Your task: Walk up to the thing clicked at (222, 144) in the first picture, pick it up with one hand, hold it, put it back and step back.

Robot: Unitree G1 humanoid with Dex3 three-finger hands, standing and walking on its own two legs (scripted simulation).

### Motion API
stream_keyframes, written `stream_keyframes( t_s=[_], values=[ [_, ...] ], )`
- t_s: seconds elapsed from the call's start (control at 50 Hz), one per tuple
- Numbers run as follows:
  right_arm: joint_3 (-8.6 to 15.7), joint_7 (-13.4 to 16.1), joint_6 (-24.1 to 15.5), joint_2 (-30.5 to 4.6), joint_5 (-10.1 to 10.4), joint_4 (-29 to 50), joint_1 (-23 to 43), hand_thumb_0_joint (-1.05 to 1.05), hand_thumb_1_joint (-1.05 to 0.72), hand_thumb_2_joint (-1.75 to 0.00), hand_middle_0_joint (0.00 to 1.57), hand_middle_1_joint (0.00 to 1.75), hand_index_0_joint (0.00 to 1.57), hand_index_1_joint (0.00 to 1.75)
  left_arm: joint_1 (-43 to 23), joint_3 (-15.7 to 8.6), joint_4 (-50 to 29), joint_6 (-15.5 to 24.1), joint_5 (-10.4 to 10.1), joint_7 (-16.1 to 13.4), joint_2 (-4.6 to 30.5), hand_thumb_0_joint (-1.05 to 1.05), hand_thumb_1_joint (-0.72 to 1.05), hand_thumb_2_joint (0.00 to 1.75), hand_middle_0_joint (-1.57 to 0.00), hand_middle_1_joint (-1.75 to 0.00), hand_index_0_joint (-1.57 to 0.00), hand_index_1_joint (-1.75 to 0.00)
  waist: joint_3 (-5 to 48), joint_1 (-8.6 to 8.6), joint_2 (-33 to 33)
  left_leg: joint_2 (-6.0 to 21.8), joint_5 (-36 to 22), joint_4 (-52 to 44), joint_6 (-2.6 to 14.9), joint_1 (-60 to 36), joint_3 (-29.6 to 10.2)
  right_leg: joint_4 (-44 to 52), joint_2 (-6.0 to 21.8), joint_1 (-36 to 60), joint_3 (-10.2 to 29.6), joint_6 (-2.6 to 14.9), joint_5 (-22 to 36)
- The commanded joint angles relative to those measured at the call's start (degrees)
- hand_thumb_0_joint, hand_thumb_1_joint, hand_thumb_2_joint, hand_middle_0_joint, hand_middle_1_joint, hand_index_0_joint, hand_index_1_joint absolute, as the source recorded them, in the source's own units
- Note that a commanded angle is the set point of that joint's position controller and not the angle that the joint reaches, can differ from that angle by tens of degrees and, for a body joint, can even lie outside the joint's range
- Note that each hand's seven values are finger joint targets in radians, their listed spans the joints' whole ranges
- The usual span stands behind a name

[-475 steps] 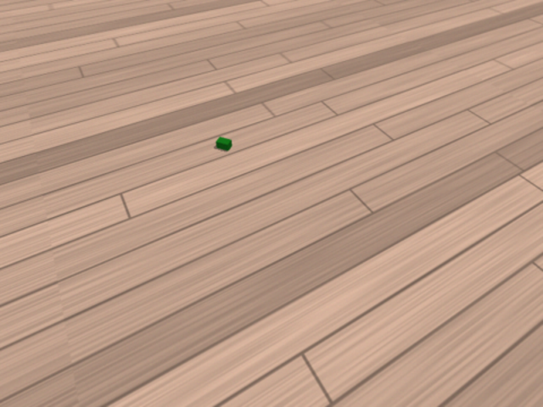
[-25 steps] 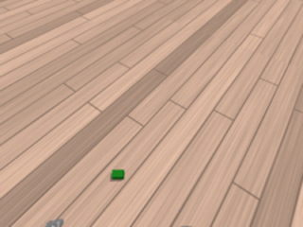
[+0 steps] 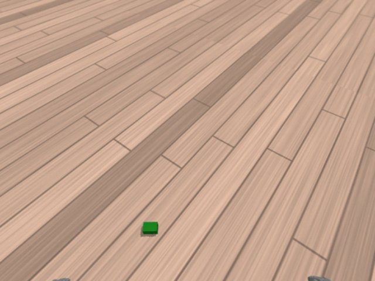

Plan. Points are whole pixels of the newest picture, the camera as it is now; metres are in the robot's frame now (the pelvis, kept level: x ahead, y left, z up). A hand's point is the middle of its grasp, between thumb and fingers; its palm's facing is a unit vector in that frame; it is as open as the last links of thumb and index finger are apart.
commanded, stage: walk up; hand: left
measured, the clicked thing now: (150, 228) +0.48 +0.21 -0.76
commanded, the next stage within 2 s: stand in 0.46 s
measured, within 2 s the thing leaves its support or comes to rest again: neither
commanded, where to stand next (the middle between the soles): +0.05 +0.01 m, yaw +0 degrees
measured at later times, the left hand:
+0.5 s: hand out of the picture +0.09 +0.27 -0.15, palm faces -0.02 -0.93 -0.37, open 7.4 cm
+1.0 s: hand out of the picture +0.07 +0.25 -0.16, palm faces -0.04 -0.94 -0.34, open 7.4 cm
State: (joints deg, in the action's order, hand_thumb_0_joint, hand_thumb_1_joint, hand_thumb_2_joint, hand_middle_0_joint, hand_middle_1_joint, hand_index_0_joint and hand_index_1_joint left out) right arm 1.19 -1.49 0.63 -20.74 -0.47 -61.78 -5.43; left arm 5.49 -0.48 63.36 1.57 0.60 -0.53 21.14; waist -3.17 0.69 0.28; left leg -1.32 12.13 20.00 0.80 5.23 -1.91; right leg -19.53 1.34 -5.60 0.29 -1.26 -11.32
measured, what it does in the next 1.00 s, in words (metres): stands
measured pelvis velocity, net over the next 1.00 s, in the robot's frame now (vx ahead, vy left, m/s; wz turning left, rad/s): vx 0.00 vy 0.00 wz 0.00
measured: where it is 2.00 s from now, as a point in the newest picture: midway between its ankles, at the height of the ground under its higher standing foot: outside the picture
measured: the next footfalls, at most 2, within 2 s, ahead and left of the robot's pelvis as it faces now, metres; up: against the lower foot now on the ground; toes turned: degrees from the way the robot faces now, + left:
none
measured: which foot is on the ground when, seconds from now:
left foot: down 0.00-1.00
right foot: down 0.00-1.00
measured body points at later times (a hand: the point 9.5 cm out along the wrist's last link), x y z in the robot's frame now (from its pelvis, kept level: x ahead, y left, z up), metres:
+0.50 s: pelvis +0.00 +0.01 +0.00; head +0.01 +0.00 +0.45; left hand +0.09 +0.31 -0.13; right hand +0.08 -0.29 -0.13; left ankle -0.01 +0.11 -0.75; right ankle -0.01 -0.13 -0.75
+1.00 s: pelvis +0.00 +0.00 +0.00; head +0.01 +0.00 +0.45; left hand +0.08 +0.30 -0.13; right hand +0.08 -0.31 -0.13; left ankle -0.01 +0.11 -0.75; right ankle -0.01 -0.13 -0.75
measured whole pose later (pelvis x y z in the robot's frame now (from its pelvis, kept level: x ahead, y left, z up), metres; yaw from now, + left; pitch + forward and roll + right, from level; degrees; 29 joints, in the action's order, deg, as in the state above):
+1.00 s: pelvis +0.00 +0.00 +0.00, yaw +0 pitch -2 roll +0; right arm -0.1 -0.5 -0.8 -20.6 -0.3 -65.1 -6.2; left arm 6.7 0.8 64.3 0.9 0.5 -0.2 19.8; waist -2.6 -0.4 -0.1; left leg -1.2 10.7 17.4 0.6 4.7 -2.1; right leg -16.8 1.3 -4.9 0.1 -1.3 -9.9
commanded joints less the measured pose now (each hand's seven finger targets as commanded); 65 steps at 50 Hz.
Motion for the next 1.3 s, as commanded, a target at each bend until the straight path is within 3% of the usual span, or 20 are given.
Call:
stream_keyframes(
  t_s=[0.0,0.38,0.46,0.6,0.82,1.02,1.26,1.28],
  values=[
    [2.80,1.02,-1.18,-11.82,-0.08,3.61,2.93,0.00,-0.90,-0.90,0.20,0.30,0.20,0.30,-2.65,-2.51,-3.27,1.27,0.02,-0.58,12.38,0.00,0.90,0.90,-0.20,-0.30,-0.20,-0.30,4.91,0.02,0.61,7.58,-12.02,-3.75,1.60,-0.43,-5.00,2.21,5.80,1.68,3.97,2.49,10.33],
    [3.05,1.39,-1.11,-11.67,0.05,2.40,1.91,0.00,-0.90,-0.90,0.20,0.30,0.20,0.30,-2.23,-2.20,-2.41,0.90,0.08,-0.82,11.68,0.00,0.90,0.90,-0.20,-0.30,-0.20,-0.30,4.98,-0.32,0.26,7.41,-12.76,-4.34,1.68,-0.31,-5.10,2.06,5.76,2.54,3.30,2.27,10.74],
    [2.28,1.74,-1.96,-11.28,0.16,1.67,1.42,0.00,-0.90,-0.90,0.20,0.30,0.20,0.30,-2.36,-1.69,-2.16,0.55,-0.03,-0.67,10.72,0.00,0.90,0.90,-0.20,-0.30,-0.20,-0.30,4.21,-0.85,-2.16,8.27,-14.92,-4.70,1.05,-0.04,-5.87,2.97,6.34,2.31,3.75,1.82,10.90],
    [1.77,1.81,-2.55,-11.42,0.15,0.89,1.73,0.00,-0.90,-0.90,0.20,0.30,0.20,0.30,-1.54,-1.70,-2.46,0.47,0.06,-0.34,11.44,0.00,0.90,0.90,-0.20,-0.30,-0.20,-0.30,4.67,-0.83,-0.62,8.24,-13.06,-5.34,0.55,-0.52,-5.47,3.86,6.36,1.94,3.87,1.94,9.26],
    [1.26,1.90,-2.70,-11.77,0.21,0.33,1.71,0.00,-0.90,-0.90,0.20,0.30,0.20,0.30,-1.15,-1.44,-2.54,0.62,-0.16,-0.28,11.28,0.00,0.90,0.90,-0.20,-0.30,-0.20,-0.30,4.89,-0.93,0.18,8.32,-15.63,-4.61,0.51,0.12,-5.05,3.73,6.72,3.29,4.19,2.00,12.91],
    [1.14,1.89,-2.40,-11.74,0.16,-0.20,1.12,0.00,-0.90,-0.90,0.20,0.30,0.20,0.30,-0.95,-1.43,-2.14,0.30,-0.14,-0.13,11.37,0.00,0.90,0.90,-0.20,-0.30,-0.20,-0.30,3.10,-0.90,-0.22,7.94,-8.91,-5.98,0.25,2.05,-5.49,4.72,6.25,1.89,4.30,2.23,6.84],
    [1.14,1.85,-2.54,-11.99,0.12,-0.16,0.87,0.00,-0.90,-0.90,0.20,0.30,0.20,0.30,-0.02,-1.37,-2.07,0.30,0.03,-0.01,11.21,0.00,0.90,0.90,-0.20,-0.30,-0.20,-0.30,3.91,-0.69,-0.96,7.94,-8.24,-5.48,0.38,0.92,-5.59,4.66,6.15,0.76,4.31,2.21,6.01],
    [1.01,1.80,-2.54,-11.84,0.11,-0.22,0.69,0.00,-0.90,-0.90,0.20,0.30,0.20,0.30,-0.43,-1.37,-2.11,0.43,-0.05,-0.04,11.38,0.00,0.90,0.90,-0.20,-0.30,-0.20,-0.30,3.65,-0.83,-1.18,8.10,-9.76,-5.18,0.56,1.19,-5.60,4.65,6.42,1.44,4.54,2.21,7.96]
  ],
)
